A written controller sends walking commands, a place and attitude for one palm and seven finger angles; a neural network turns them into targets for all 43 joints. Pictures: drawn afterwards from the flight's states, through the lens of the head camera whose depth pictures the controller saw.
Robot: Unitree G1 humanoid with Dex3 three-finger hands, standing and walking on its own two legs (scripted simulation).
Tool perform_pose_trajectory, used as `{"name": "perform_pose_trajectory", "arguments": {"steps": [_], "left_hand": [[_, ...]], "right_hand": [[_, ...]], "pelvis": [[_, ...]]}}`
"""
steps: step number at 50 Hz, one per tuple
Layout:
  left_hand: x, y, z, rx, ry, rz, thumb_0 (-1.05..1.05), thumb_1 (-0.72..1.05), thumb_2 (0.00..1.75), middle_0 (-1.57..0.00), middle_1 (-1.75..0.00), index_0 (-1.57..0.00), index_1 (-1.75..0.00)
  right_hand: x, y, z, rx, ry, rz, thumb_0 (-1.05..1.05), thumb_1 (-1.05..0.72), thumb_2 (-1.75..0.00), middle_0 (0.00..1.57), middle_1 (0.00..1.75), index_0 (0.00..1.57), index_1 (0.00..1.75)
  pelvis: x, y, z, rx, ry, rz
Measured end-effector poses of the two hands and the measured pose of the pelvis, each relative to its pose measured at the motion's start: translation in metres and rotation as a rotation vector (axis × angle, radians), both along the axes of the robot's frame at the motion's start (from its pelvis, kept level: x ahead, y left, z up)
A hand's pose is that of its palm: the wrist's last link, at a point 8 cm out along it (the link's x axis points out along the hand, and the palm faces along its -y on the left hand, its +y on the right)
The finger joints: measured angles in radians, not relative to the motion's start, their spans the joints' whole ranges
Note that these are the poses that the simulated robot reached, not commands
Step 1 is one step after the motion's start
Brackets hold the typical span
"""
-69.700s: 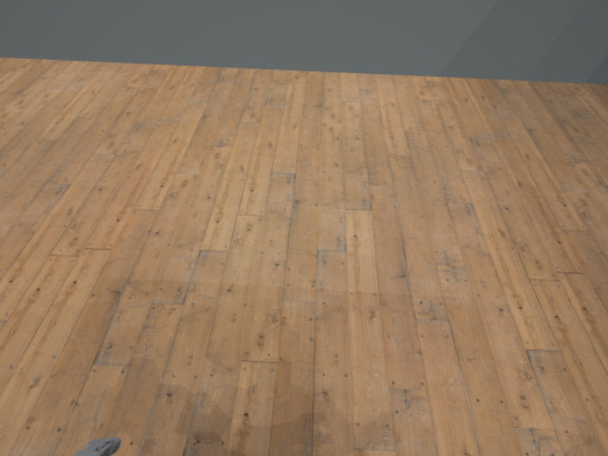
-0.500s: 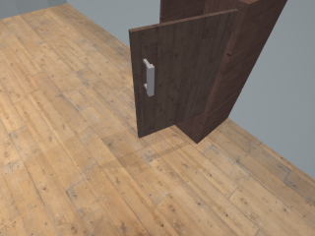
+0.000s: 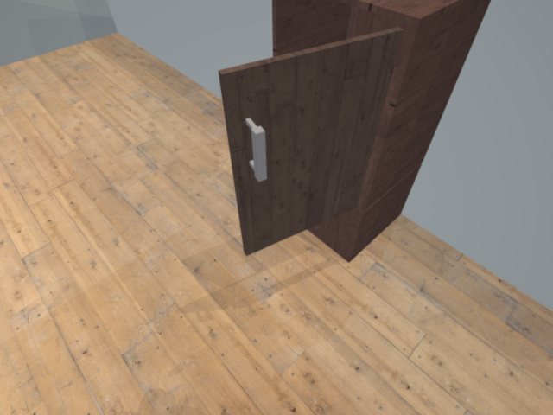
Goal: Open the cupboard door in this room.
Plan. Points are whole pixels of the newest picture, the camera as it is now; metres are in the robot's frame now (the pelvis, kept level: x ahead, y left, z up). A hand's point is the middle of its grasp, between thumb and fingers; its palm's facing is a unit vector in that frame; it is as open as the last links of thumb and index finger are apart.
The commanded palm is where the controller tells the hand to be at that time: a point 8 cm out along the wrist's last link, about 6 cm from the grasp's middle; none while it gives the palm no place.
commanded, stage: let the arm hang, fingers relaxed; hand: left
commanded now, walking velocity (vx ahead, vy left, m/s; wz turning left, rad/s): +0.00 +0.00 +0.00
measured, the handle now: (255, 150) +0.62 +0.08 +0.02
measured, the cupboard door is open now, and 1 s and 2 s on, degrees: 75 75 75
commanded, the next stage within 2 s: look to check the result in 0.18 s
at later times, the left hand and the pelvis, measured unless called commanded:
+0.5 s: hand out of the picture +0.07 +0.23 -0.16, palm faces +0.00 -0.95 -0.31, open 7.4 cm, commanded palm none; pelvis +0.02 +0.00 +0.00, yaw +0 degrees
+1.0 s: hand out of the picture +0.12 +0.23 -0.15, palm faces -0.01 -0.94 -0.33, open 7.4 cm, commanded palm none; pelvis +0.04 -0.01 +0.01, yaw +0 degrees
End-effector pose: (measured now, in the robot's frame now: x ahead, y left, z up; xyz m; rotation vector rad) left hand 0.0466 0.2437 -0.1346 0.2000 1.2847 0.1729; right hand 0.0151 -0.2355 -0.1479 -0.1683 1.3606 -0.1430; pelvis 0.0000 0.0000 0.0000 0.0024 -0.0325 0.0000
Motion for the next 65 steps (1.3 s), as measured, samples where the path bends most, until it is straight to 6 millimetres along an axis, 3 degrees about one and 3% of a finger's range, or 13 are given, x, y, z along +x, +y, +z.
{"name": "perform_pose_trajectory", "arguments": {"steps": [8,26,42,53,65], "left_hand": [[0.021,0.003,0.004,0.005,-0.032,-0.021,0.0,0.91,0.9,-0.2,-0.3,-0.2,-0.3],[0.021,0.029,0.013,0.075,0.024,-0.012,0.0,0.91,0.9,-0.2,-0.3,-0.2,-0.3],[0.056,0.03,0.019,0.089,-0.031,-0.036,0.0,0.91,0.9,-0.21,-0.3,-0.2,-0.3],[0.073,0.027,0.02,0.088,-0.053,-0.049,0.0,0.91,0.9,-0.21,-0.3,-0.2,-0.3],[0.073,0.025,0.018,0.083,-0.039,-0.046,0.0,0.91,0.9,-0.21,-0.3,-0.2,-0.3]], "right_hand": [[0.02,-0.009,0.005,-0.021,-0.037,0.009,0.0,-0.91,-0.9,0.2,0.3,0.2,0.3],[0.053,-0.04,0.014,-0.08,-0.044,0.042,0.01,-0.91,-0.9,0.2,0.3,0.2,0.3],[0.087,-0.054,0.022,-0.105,-0.093,0.063,0.01,-0.91,-0.9,0.2,0.3,0.2,0.3],[0.093,-0.058,0.023,-0.108,-0.094,0.06,0.01,-0.91,-0.9,0.2,0.3,0.21,0.3],[0.09,-0.058,0.023,-0.11,-0.076,0.05,0.01,-0.91,-0.9,0.2,0.3,0.21,0.3]], "pelvis": [[0.005,0.0,0.001,0.0,0.001,-0.003],[0.018,-0.004,0.004,0.001,0.007,-0.002],[0.031,-0.008,0.006,0.003,0.013,-0.002],[0.04,-0.011,0.006,0.003,0.017,-0.004],[0.046,-0.012,0.006,0.003,0.016,-0.007]]}}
